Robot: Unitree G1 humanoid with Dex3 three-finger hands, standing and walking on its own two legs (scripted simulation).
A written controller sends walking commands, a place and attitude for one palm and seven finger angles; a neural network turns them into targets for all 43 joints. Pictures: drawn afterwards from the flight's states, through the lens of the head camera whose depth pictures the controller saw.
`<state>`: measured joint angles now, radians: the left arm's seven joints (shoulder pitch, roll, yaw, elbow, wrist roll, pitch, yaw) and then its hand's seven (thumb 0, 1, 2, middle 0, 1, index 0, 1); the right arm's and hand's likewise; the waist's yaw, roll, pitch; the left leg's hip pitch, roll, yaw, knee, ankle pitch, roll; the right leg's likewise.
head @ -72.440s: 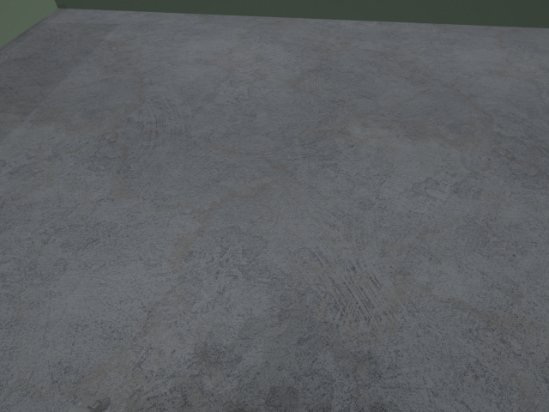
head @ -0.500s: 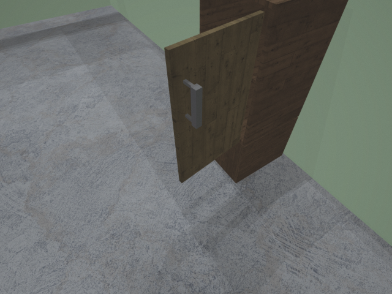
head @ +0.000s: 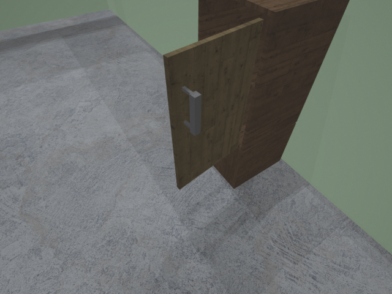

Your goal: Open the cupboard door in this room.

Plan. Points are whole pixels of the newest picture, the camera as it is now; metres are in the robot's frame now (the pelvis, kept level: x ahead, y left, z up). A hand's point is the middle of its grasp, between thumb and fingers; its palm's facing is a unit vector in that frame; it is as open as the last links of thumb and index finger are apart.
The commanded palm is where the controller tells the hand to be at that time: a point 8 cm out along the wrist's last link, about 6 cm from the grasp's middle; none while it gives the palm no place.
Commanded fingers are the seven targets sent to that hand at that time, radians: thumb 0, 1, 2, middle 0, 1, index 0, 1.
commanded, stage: look to check the result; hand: left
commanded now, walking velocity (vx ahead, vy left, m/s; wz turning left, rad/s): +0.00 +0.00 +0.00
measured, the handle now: (190, 111) +0.59 +0.05 +0.03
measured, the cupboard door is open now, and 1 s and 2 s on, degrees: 97 97 97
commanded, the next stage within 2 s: stand and wait in 0.48 s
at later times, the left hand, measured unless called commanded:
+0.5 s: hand out of the picture +0.02 +0.17 -0.17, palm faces +0.03 -0.98 -0.22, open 7.4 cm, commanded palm none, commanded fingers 0.00 0.90 0.90 -0.20 -0.30 -0.20 -0.30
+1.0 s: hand out of the picture +0.04 +0.17 -0.17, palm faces +0.01 -0.97 -0.23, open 7.4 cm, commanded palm none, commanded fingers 0.00 0.90 0.90 -0.20 -0.30 -0.20 -0.30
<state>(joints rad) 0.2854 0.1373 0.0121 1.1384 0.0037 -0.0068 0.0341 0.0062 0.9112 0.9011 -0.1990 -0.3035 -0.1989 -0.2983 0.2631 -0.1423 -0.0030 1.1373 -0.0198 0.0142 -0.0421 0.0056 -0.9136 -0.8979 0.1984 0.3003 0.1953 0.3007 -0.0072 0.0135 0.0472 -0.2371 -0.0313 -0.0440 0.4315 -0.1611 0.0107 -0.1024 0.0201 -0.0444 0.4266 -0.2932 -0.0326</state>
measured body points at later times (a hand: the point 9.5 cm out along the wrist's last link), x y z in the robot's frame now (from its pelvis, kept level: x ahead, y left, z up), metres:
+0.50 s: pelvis +0.01 -0.01 +0.00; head +0.03 -0.02 +0.45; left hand +0.02 +0.22 -0.15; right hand +0.03 -0.24 -0.16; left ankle +0.05 +0.11 -0.74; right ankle -0.04 -0.10 -0.74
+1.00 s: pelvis +0.02 -0.01 +0.00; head +0.04 -0.02 +0.45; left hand +0.04 +0.22 -0.15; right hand +0.04 -0.25 -0.16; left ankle +0.05 +0.11 -0.74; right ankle -0.04 -0.10 -0.74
